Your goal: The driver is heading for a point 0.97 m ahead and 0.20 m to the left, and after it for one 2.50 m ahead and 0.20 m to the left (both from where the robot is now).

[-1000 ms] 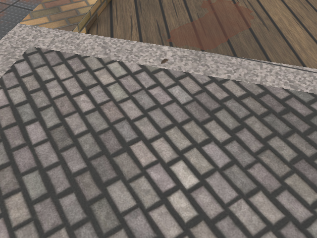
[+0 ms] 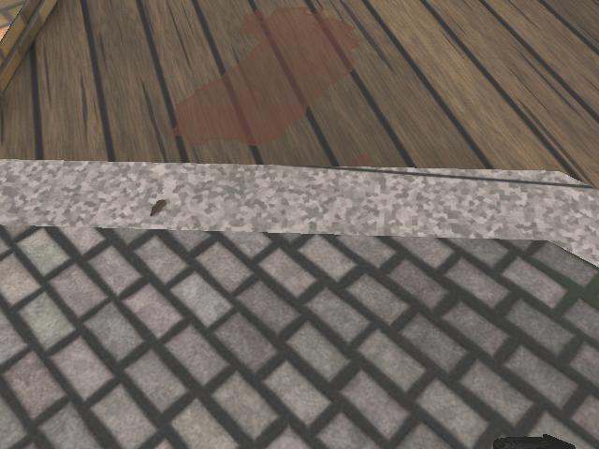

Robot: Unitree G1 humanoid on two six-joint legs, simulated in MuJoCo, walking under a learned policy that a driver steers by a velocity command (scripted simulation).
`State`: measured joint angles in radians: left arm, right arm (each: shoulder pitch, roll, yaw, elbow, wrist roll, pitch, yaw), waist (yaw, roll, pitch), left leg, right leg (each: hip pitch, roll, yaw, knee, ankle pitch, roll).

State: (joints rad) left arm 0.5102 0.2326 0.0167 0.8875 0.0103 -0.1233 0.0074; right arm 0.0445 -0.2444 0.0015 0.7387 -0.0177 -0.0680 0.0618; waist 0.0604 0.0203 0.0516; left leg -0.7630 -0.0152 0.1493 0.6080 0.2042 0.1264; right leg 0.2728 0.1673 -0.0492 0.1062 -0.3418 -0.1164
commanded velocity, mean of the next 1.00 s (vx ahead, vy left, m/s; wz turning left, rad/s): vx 0.33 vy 0.00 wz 0.50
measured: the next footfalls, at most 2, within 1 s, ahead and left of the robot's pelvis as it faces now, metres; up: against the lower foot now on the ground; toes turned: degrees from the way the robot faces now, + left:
left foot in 0.06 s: +0.28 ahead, +0.03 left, +0.00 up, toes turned +5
right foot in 0.46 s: +0.46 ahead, -0.12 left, +0.00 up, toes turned +31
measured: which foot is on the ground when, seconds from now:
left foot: up 0.00-0.04, down 0.06-0.46, up 0.48-0.84, down 0.86-1.00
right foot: down 0.00-0.06, up 0.08-0.44, down 0.46-0.84, up 0.86-1.00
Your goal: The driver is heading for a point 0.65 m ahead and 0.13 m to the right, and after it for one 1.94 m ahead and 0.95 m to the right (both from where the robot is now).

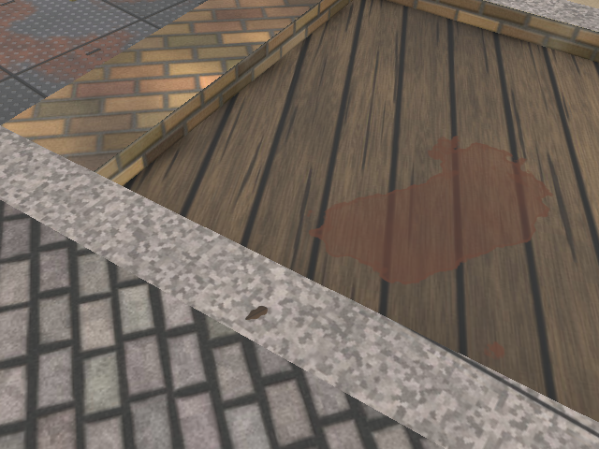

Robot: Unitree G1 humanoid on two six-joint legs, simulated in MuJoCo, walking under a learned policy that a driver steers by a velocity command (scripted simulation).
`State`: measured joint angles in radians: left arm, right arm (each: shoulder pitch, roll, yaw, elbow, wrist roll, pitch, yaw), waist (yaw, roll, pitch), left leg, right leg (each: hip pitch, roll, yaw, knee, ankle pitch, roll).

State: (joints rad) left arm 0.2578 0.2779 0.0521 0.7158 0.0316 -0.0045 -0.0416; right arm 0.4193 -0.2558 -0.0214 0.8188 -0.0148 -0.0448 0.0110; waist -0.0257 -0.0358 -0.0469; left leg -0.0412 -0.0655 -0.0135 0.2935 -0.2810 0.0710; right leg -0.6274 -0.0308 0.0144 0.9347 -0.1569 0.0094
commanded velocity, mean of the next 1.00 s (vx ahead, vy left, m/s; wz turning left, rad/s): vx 0.73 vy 0.00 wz -0.19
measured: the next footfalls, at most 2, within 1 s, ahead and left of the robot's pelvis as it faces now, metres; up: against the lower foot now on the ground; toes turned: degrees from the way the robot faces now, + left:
right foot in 0.28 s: +0.35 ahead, -0.17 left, +0.00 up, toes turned -5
left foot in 0.76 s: +0.80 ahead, +0.02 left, +0.00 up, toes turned -2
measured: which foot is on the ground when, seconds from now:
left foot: down 0.00-0.32, up 0.34-0.74, down 0.76-1.00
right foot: up 0.00-0.26, down 0.28-0.76, up 0.78-1.00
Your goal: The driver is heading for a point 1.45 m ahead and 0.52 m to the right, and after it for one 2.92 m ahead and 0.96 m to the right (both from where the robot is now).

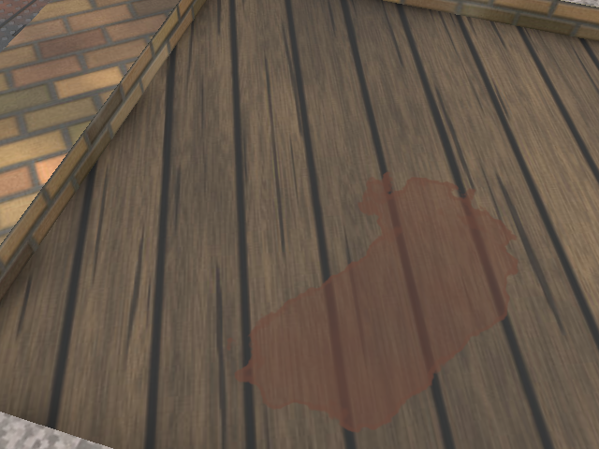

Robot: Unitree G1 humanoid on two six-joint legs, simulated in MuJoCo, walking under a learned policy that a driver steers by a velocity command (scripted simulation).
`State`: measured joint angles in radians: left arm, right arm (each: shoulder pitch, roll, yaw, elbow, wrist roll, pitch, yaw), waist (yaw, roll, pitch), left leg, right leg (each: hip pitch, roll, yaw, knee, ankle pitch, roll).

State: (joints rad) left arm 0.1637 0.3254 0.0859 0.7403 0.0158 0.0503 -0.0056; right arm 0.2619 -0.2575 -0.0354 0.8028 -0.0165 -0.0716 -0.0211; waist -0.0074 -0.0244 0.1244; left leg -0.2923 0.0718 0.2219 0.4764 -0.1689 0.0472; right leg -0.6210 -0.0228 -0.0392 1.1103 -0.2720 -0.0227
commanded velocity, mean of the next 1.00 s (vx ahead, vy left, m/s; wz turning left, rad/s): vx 0.09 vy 0.00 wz -0.48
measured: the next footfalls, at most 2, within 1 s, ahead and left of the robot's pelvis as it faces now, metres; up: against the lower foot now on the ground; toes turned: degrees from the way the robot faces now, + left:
right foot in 0.18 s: +0.16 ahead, -0.10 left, +0.00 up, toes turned -13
left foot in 0.70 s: +0.17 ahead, +0.07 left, +0.00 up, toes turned -37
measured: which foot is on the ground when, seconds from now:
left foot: down 0.00-0.18, up 0.20-0.68, down 0.70-1.00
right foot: up 0.00-0.16, down 0.18-0.70, up 0.72-1.00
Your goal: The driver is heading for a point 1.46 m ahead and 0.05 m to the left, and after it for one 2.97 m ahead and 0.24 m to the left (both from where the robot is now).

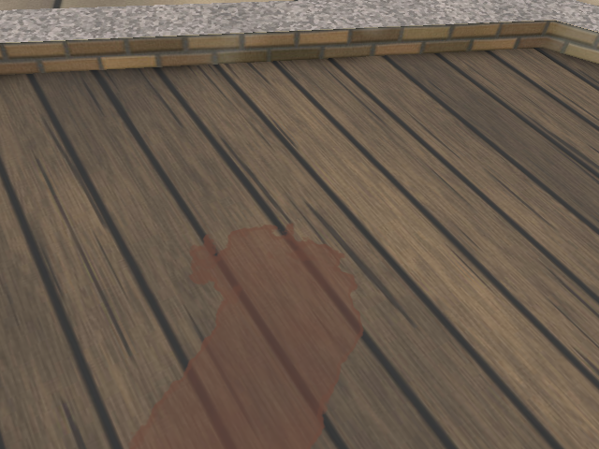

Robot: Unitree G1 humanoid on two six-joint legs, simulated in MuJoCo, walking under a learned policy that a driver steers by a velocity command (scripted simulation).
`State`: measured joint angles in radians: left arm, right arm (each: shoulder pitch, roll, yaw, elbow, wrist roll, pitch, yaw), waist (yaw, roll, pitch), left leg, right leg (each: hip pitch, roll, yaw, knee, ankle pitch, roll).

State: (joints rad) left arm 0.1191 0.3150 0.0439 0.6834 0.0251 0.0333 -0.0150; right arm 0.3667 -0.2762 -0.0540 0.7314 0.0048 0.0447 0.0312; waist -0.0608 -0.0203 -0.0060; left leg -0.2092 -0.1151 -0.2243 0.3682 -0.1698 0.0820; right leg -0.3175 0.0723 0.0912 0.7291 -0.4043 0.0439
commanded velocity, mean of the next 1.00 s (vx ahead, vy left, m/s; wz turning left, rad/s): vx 0.88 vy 0.00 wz -0.10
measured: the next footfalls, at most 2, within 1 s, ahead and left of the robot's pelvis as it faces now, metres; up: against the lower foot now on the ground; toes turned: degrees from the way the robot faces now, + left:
right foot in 0.12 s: +0.05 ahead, -0.12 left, +0.00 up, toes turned +10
left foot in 0.66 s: +0.40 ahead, +0.32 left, -0.14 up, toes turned +9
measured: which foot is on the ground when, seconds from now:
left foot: down 0.00-0.10, up 0.12-0.64, down 0.66-1.00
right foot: up 0.00-0.10, down 0.12-0.66, up 0.68-1.00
